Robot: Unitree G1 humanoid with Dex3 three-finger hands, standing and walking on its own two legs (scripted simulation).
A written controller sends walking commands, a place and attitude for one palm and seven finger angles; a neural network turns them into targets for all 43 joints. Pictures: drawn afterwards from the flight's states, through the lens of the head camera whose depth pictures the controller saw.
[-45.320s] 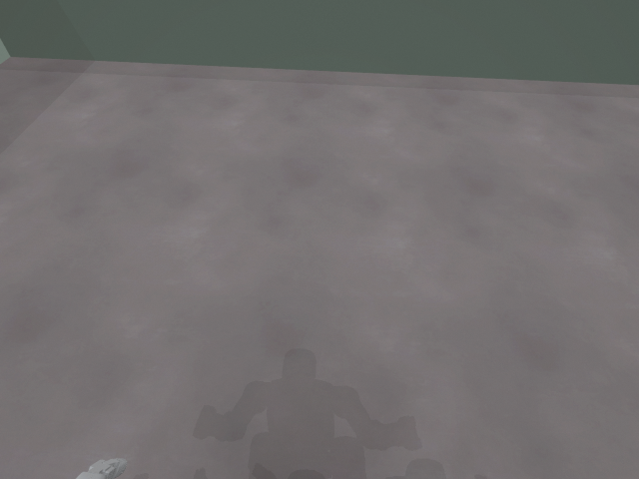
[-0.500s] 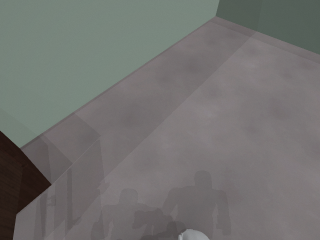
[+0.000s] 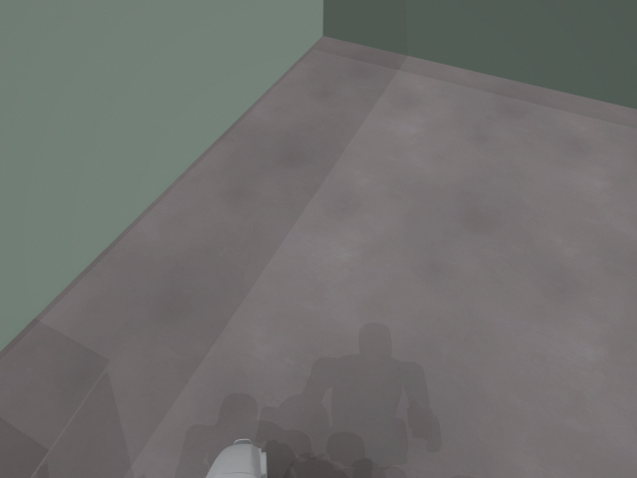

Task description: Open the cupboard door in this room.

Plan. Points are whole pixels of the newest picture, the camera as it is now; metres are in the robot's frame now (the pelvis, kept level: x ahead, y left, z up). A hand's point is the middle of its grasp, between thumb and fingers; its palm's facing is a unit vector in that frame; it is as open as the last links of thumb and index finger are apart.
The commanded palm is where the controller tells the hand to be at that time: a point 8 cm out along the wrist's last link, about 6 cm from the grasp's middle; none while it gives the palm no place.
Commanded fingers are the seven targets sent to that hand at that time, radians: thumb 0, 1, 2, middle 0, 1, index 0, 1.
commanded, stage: walk to a spot facing it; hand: left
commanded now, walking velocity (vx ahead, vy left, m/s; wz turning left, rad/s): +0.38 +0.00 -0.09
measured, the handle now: out of the picture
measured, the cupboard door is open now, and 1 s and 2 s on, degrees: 56 56 56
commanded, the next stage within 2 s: turn to face it in 0.68 s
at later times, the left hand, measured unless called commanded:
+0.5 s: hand (223, 348) +0.33 +0.18 -0.16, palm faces -0.07 -0.98 -0.21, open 7.3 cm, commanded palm none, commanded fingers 0.00 0.90 0.90 -0.20 -0.30 -0.20 -0.30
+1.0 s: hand (277, 310) +0.43 +0.10 -0.21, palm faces +0.12 -0.98 -0.13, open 7.3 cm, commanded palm none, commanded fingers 0.00 0.90 0.90 -0.20 -0.30 -0.20 -0.30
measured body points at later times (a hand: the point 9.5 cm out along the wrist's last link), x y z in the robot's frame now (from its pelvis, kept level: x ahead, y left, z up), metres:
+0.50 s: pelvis +0.24 -0.01 +0.00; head +0.27 -0.03 +0.45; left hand +0.34 +0.23 -0.14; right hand +0.18 -0.25 -0.16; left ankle +0.19 +0.13 -0.74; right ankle +0.32 -0.15 -0.71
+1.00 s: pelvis +0.47 -0.06 -0.03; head +0.50 -0.04 +0.42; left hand +0.42 +0.15 -0.19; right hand +0.59 -0.30 -0.16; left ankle +0.56 +0.04 -0.74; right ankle +0.35 -0.16 -0.71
